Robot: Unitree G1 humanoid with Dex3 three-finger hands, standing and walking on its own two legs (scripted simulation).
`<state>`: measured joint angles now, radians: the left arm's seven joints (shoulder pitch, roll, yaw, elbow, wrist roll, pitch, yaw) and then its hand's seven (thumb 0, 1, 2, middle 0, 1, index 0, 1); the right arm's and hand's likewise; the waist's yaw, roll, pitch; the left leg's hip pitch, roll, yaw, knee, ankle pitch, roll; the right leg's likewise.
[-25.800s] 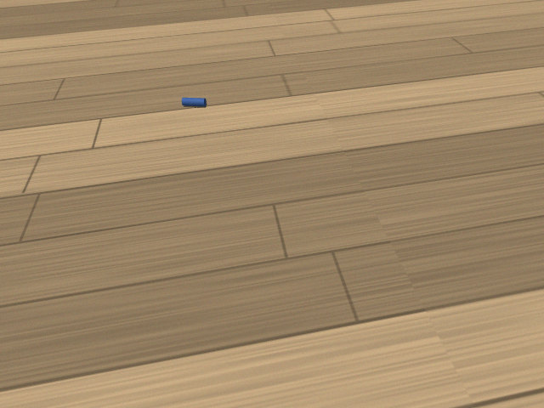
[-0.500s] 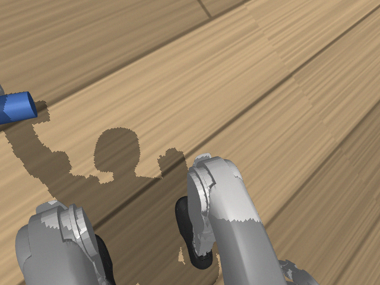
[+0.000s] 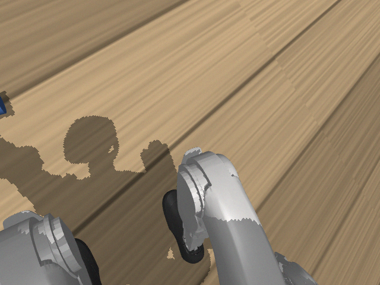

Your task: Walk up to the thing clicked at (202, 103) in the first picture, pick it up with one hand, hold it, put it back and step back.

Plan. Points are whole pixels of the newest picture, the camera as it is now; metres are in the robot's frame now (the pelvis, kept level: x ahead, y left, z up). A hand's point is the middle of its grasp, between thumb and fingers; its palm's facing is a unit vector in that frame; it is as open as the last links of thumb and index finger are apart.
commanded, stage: rest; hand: left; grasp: from above
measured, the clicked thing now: out of the picture +0.51 +0.30 -0.25
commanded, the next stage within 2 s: open in 0.84 s
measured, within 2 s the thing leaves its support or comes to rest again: rests again in 0.74 s
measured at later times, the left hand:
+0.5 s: hand out of the picture +0.49 +0.30 -0.24, palm faces -0.46 -0.10 -0.88, open 8.3 cm
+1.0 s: hand out of the picture +0.50 +0.30 -0.25, palm faces -0.46 -0.12 -0.88, open 8.3 cm
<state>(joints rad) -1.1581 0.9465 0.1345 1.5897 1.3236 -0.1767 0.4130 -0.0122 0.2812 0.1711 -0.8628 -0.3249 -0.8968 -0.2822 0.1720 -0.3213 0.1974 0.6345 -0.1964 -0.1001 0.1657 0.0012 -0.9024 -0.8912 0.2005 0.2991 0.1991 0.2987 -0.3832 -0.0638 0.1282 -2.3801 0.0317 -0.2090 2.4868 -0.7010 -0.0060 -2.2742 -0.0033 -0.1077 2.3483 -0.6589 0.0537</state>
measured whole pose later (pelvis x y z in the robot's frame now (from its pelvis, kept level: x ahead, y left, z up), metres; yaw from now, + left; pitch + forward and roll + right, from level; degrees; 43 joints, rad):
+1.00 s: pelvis +0.00 +0.00 -0.01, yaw -3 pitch +30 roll -14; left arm -1.17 1.07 0.13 1.68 1.32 -0.19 0.48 -0.01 0.28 0.21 -0.82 -0.39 -0.86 -0.34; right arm 0.14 -0.35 0.30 0.61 -0.23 -0.16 0.19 0.00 -0.90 -0.90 0.20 0.30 0.20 0.30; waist -0.43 -0.12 0.19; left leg -2.38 0.04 -0.26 2.53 -0.71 0.00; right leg -2.26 0.02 -0.14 2.35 -0.65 0.07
